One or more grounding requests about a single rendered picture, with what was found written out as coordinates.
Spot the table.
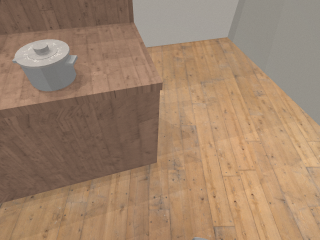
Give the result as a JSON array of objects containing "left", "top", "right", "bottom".
[{"left": 0, "top": 0, "right": 163, "bottom": 204}]

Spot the pot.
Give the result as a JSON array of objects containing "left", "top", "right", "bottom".
[{"left": 12, "top": 55, "right": 78, "bottom": 92}]

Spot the knob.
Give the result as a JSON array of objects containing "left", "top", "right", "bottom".
[{"left": 32, "top": 42, "right": 49, "bottom": 53}]

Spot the lid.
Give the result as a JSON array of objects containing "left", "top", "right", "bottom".
[{"left": 14, "top": 39, "right": 70, "bottom": 69}]

